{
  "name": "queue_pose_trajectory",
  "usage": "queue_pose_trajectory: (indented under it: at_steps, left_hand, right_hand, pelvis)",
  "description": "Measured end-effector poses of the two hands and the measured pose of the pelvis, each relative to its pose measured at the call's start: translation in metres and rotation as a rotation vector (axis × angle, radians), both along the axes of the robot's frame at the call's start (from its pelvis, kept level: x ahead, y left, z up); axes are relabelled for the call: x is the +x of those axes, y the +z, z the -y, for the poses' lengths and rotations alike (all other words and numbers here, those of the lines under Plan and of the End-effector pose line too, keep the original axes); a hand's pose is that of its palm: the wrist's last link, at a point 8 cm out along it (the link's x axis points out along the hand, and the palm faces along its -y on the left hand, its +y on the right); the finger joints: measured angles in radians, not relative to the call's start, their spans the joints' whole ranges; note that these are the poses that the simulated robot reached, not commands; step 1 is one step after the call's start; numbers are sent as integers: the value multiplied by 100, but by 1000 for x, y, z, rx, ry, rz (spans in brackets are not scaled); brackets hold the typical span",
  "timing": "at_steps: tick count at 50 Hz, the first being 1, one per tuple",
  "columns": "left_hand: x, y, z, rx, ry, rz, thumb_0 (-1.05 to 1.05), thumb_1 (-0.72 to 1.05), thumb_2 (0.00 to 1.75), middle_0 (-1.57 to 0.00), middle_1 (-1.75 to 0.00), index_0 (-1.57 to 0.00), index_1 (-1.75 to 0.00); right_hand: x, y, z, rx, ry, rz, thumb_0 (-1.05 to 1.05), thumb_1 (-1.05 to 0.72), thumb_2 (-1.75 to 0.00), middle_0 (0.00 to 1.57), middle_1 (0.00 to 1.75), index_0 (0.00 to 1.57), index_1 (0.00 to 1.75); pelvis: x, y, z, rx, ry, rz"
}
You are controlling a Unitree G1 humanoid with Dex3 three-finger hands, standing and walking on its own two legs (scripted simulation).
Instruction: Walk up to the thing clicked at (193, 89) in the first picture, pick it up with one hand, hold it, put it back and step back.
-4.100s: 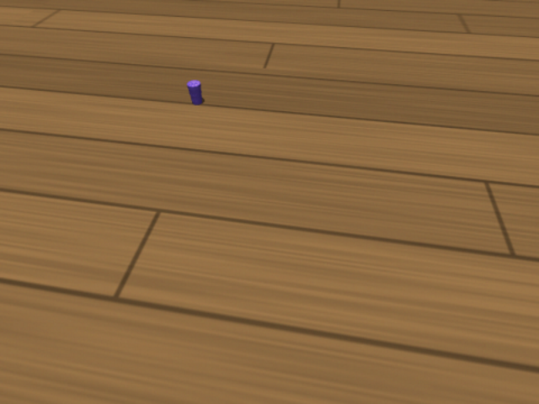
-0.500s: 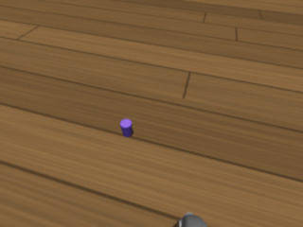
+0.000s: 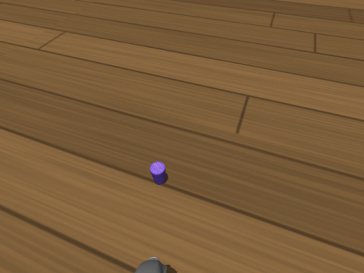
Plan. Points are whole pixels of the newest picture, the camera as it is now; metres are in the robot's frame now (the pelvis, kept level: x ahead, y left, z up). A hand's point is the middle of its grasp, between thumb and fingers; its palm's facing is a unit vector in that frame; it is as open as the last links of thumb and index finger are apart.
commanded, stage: walk up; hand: left
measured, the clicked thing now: (158, 174) +0.75 +0.20 -0.70
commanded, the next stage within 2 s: none
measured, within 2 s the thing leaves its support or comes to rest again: neither
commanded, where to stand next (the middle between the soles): +0.34 +0.00 m, yaw -1 degrees
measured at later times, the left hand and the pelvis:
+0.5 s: hand (90, 232) +0.24 +0.28 -0.14, palm faces -0.05 -0.90 -0.42, open 7.4 cm; pelvis +0.18 -0.01 -0.01, yaw +0 degrees
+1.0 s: hand (104, 204) +0.33 +0.27 -0.17, palm faces -0.03 -0.93 -0.38, open 7.4 cm; pelvis +0.28 +0.00 -0.02, yaw +0 degrees
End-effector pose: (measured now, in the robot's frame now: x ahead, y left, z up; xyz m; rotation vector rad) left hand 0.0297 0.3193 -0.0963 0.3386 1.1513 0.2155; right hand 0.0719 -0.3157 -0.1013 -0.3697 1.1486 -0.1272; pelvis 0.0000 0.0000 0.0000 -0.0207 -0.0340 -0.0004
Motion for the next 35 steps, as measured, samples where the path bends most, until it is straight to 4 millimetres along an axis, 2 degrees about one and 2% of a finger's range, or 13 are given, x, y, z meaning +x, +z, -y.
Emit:
queue_pose_trajectory:
  at_steps: [5,9,13,18,22,26,29,35]
  left_hand:
    - [22,-27,-20,-19,25,-54,1,90,90,-21,-30,-20,-30]
    - [55,-33,-24,-30,11,-83,1,91,90,-20,-30,-20,-30]
    - [94,-26,-22,-40,-13,-56,1,91,90,-20,-30,-20,-30]
    - [139,-13,-18,-25,-43,-44,1,91,90,-20,-30,-20,-30]
    - [177,-3,-9,12,-55,-26,1,91,90,-20,-30,-20,-30]
    - [212,1,2,71,-50,26,1,91,90,-20,-30,-20,-30]
    - [225,9,11,80,-27,51,1,91,90,-20,-30,-20,-30]
    - [236,20,17,83,-1,19,1,90,90,-21,-30,-20,-30]
  right_hand:
    - [59,4,-12,-52,21,60,1,-91,-90,20,30,21,30]
    - [86,14,-22,-59,-3,120,1,-91,-90,20,30,21,30]
    - [98,21,-24,-57,-18,108,1,-91,-90,20,30,21,30]
    - [109,15,-14,-41,-39,70,1,-90,-90,20,30,21,30]
    - [120,0,3,-17,-65,30,1,-90,-90,20,30,21,30]
    - [143,-25,23,-2,-71,-15,1,-90,-90,20,30,21,30]
    - [167,-32,25,11,-57,-47,1,-91,-90,20,30,21,30]
    - [222,-24,19,35,-15,-32,1,-91,-90,20,30,21,30]
  pelvis:
    - [44,-15,-18,8,16,4]
    - [68,-12,-24,9,15,14]
    - [92,-4,-24,24,8,15]
    - [123,-1,-17,33,-2,14]
    - [152,-4,-4,42,-7,10]
    - [183,-17,15,26,0,14]
    - [199,-14,20,26,3,16]
    - [230,-2,21,23,12,9]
